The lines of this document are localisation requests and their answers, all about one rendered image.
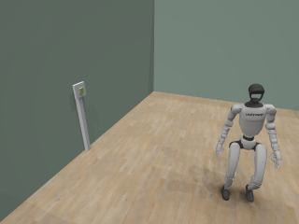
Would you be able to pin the left robot forearm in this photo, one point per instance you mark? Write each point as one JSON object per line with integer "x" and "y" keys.
{"x": 273, "y": 139}

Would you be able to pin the panel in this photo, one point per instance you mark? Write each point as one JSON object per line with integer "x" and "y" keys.
{"x": 81, "y": 113}

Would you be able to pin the robot left hand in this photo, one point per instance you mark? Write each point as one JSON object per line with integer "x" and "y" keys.
{"x": 277, "y": 156}

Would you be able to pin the humanoid robot head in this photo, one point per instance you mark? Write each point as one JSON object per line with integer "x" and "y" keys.
{"x": 254, "y": 102}

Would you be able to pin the right robot forearm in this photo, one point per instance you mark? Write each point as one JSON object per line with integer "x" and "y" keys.
{"x": 224, "y": 132}

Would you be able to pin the robot left upper arm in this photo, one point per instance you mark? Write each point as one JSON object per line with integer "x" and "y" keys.
{"x": 270, "y": 117}

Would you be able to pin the robot right upper arm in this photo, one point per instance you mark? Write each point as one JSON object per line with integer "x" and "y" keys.
{"x": 235, "y": 109}

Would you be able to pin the button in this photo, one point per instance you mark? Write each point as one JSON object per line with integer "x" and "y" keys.
{"x": 80, "y": 90}

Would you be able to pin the robot right hand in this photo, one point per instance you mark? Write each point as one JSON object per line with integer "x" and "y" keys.
{"x": 219, "y": 148}

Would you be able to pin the right robot foot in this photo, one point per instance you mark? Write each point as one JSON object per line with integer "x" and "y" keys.
{"x": 225, "y": 193}

